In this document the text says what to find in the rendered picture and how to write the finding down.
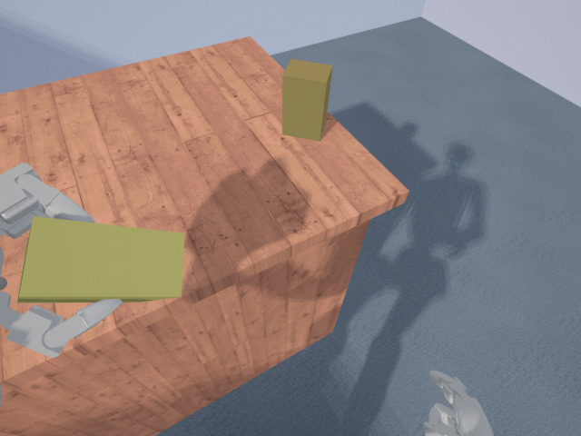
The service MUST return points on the right robot hand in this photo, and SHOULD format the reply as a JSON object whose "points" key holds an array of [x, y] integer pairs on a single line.
{"points": [[467, 417]]}

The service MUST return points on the table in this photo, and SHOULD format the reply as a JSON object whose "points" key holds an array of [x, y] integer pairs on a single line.
{"points": [[273, 224]]}

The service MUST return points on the left robot hand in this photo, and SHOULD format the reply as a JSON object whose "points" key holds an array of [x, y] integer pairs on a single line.
{"points": [[23, 195]]}

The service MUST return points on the sponge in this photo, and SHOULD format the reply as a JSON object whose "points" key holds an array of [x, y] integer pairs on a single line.
{"points": [[71, 261]]}

